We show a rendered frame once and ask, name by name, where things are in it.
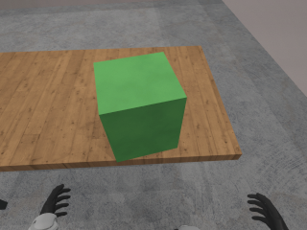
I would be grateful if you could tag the table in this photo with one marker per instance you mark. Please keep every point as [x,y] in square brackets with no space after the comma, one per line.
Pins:
[49,116]

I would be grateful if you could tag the right robot hand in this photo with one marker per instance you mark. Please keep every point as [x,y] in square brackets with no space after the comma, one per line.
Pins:
[271,216]

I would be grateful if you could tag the carton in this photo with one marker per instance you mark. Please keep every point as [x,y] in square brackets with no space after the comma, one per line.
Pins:
[141,104]

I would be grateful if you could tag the left robot forearm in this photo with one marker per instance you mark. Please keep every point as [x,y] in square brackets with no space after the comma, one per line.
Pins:
[46,221]

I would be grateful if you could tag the left robot hand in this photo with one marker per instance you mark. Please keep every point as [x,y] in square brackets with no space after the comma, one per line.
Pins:
[50,204]

